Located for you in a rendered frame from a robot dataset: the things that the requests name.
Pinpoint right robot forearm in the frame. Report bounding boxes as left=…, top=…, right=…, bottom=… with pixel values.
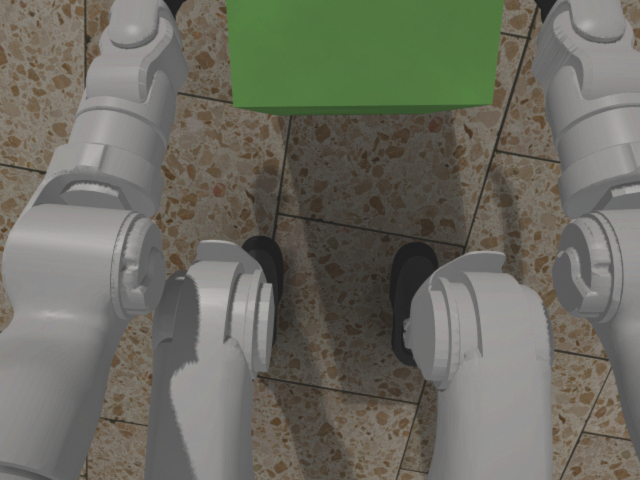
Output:
left=532, top=0, right=640, bottom=219

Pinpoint robot right shin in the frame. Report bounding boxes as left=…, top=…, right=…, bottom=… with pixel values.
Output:
left=403, top=251, right=555, bottom=369

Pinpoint right robot foot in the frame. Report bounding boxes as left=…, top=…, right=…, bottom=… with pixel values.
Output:
left=389, top=242, right=438, bottom=366

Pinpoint carton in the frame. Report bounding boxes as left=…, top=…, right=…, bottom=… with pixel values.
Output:
left=226, top=0, right=504, bottom=116

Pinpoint left robot hand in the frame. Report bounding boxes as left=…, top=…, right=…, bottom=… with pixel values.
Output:
left=163, top=0, right=187, bottom=21

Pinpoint right robot upper arm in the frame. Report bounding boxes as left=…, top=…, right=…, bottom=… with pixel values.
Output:
left=552, top=209, right=640, bottom=462

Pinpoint left robot upper arm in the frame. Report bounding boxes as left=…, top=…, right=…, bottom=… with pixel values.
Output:
left=0, top=203, right=167, bottom=480

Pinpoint left robot forearm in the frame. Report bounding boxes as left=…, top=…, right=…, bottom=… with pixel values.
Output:
left=2, top=0, right=189, bottom=303

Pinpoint right robot hand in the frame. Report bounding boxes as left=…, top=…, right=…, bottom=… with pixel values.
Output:
left=534, top=0, right=557, bottom=23

